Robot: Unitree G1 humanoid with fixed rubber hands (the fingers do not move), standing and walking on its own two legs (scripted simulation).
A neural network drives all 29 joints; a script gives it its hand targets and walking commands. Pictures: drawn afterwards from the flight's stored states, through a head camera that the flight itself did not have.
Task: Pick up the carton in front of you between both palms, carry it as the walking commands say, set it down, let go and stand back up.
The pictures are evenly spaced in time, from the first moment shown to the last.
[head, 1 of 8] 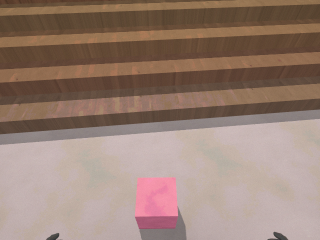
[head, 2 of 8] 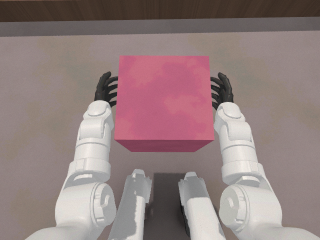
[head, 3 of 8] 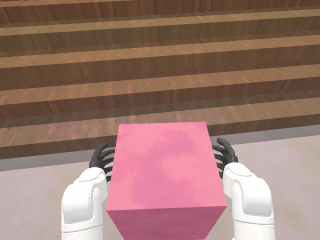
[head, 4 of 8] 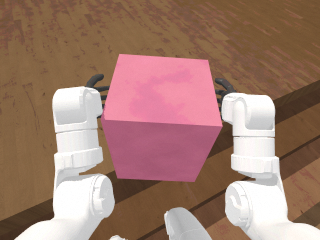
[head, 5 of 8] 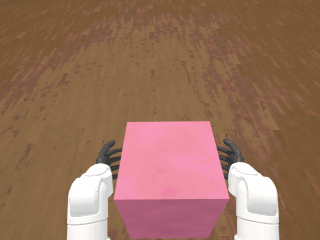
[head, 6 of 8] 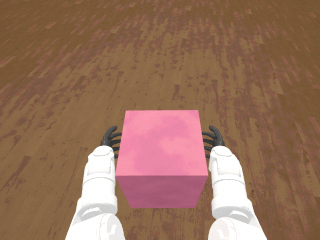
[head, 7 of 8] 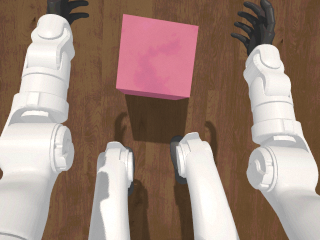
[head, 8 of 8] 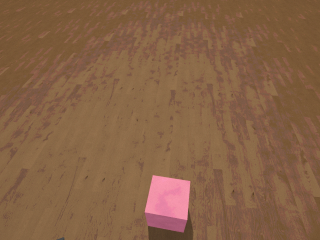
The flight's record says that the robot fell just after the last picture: no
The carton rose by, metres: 1.76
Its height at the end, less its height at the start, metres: +1.00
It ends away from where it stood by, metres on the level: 5.09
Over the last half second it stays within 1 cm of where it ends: yes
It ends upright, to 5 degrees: yes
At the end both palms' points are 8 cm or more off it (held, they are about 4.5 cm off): yes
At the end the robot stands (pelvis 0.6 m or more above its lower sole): yes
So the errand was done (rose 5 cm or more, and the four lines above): yes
